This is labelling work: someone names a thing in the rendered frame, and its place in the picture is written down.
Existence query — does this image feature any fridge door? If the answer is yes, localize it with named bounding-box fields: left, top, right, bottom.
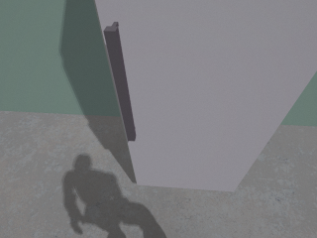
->
left=95, top=0, right=317, bottom=192

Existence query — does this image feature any handle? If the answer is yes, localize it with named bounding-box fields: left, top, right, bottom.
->
left=103, top=22, right=137, bottom=142

